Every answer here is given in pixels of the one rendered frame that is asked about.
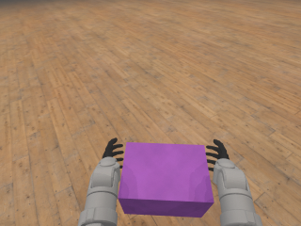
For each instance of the left robot forearm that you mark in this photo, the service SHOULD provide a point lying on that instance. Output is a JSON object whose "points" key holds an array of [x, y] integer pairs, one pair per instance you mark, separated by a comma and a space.
{"points": [[102, 194]]}

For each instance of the right robot hand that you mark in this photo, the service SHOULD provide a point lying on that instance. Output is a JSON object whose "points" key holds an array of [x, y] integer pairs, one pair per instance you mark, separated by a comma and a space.
{"points": [[222, 152]]}

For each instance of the carton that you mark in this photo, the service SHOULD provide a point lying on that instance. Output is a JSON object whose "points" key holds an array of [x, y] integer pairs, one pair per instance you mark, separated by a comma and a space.
{"points": [[164, 179]]}

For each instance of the left robot hand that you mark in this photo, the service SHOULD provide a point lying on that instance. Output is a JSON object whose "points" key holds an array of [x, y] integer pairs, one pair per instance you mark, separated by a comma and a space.
{"points": [[109, 150]]}

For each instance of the right robot forearm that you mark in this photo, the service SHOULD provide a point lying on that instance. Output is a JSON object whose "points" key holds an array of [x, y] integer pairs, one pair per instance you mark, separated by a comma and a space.
{"points": [[237, 207]]}

